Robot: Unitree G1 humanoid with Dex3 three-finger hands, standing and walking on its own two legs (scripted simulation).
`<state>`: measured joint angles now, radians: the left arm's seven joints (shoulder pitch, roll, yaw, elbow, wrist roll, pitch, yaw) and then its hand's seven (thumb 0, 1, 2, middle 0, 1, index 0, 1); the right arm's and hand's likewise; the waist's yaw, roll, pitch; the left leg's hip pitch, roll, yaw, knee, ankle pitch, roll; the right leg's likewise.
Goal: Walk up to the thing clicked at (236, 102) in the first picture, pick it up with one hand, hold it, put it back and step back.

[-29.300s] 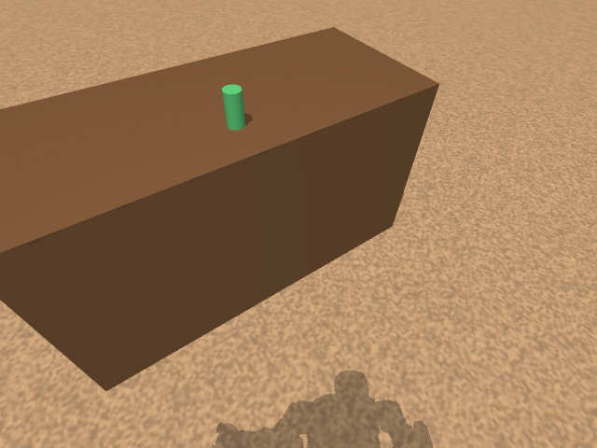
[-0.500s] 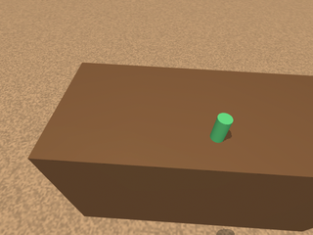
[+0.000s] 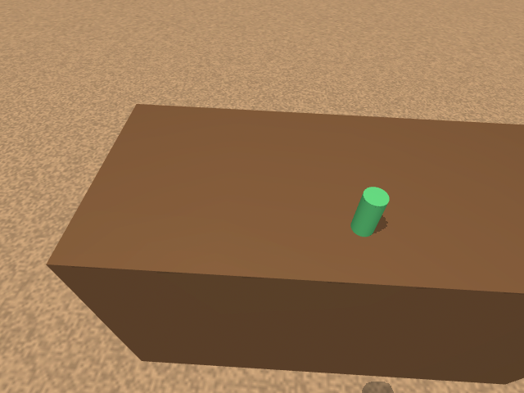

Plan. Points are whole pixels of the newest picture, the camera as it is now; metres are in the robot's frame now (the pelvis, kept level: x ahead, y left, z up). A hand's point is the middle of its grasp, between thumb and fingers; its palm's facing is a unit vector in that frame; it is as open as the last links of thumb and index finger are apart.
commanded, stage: stand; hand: right
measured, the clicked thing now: (368, 212) +0.45 -0.22 -0.03
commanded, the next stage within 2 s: step back in 0.70 s
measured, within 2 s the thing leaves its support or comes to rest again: neither
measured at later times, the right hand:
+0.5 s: hand out of the picture +0.07 -0.25 -0.16, palm faces -0.03 +0.94 -0.34, open 7.4 cm
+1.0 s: hand out of the picture +0.04 -0.25 -0.17, palm faces -0.02 +0.91 -0.42, open 7.4 cm
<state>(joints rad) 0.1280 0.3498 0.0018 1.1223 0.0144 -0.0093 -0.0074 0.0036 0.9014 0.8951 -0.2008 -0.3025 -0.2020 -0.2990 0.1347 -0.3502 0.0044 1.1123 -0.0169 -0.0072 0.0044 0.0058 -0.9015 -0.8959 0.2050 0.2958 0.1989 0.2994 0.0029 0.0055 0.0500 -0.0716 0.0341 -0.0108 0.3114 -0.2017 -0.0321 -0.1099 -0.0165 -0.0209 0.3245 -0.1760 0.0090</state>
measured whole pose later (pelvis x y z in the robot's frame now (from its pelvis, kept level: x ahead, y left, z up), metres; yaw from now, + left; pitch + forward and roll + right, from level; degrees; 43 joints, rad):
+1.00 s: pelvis -0.05 +0.03 -0.02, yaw +1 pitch -1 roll +0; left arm 0.04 0.39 0.05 0.95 0.03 0.04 0.01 0.00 0.90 0.89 -0.20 -0.30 -0.20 -0.30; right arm 0.11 -0.41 -0.06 0.98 0.00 0.04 0.02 0.00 -0.90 -0.90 0.20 0.30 0.20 0.30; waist -0.01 -0.02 0.16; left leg -0.31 -0.02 -0.03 0.77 -0.43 0.05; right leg -0.35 -0.07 0.00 0.60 -0.24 0.03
